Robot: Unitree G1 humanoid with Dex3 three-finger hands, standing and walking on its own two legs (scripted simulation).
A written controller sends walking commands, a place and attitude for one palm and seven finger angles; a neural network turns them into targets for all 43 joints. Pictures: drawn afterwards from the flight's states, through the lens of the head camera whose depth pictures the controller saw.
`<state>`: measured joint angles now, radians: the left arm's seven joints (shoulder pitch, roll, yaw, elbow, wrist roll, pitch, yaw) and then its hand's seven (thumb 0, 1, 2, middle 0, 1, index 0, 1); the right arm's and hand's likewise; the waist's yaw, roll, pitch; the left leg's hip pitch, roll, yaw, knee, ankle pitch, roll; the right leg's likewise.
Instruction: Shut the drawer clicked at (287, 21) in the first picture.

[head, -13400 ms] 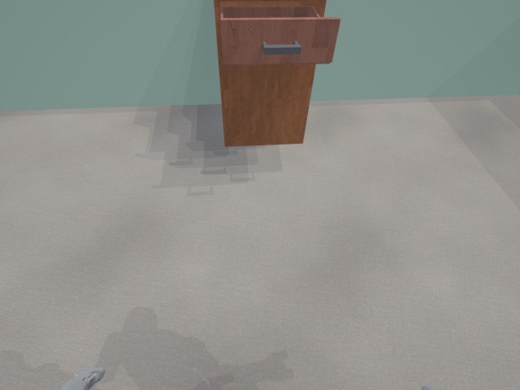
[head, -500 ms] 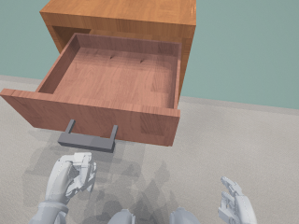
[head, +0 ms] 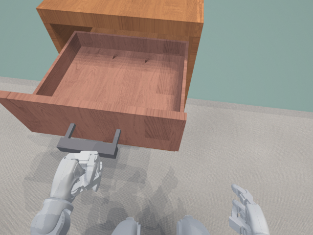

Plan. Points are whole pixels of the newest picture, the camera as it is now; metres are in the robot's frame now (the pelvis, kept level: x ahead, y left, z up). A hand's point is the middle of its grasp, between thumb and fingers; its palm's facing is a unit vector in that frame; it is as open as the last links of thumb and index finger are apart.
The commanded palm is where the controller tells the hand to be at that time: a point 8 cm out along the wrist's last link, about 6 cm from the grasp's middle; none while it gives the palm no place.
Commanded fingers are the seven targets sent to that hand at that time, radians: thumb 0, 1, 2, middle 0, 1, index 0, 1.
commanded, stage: push the drawer shut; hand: left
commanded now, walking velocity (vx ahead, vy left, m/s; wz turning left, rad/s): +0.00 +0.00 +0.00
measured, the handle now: (91, 139) +0.34 +0.17 +0.05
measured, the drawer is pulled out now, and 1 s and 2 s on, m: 0.29 0.18 0.06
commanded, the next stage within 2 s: none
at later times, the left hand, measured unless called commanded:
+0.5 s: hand (105, 155) +0.30 +0.13 +0.05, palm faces -0.16 -0.99 -0.05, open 3.2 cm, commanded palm +0.30 +0.18 +0.05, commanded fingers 0.00 0.90 0.90 -1.40 -1.60 -1.40 -1.60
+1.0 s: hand (112, 133) +0.36 +0.12 +0.05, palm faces -0.13 -0.99 -0.05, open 3.2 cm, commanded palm +0.35 +0.17 +0.05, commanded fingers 0.00 0.90 0.90 -1.40 -1.60 -1.40 -1.60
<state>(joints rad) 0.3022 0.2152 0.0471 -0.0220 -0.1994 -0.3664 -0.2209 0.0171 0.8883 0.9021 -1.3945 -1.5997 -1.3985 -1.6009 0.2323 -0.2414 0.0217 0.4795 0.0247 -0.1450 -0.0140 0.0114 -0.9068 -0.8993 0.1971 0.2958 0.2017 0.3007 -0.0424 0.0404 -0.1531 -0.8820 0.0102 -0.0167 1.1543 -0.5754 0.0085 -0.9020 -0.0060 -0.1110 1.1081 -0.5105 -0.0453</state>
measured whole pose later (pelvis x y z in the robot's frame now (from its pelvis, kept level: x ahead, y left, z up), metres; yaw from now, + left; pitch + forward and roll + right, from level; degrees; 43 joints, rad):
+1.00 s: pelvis -0.01 +0.01 +0.01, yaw +0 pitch +18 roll -1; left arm -0.27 0.20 0.06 0.49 -0.14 -0.39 -0.13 0.01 0.86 0.96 -1.39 -1.60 -1.40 -1.60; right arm 0.25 -0.25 0.02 0.60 0.02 -0.08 0.00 0.01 -0.91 -0.90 0.20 0.30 0.20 0.30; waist -0.06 0.03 -0.12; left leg -0.88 -0.01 0.00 1.09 -0.52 0.02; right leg -0.91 -0.02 -0.09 1.06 -0.46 -0.03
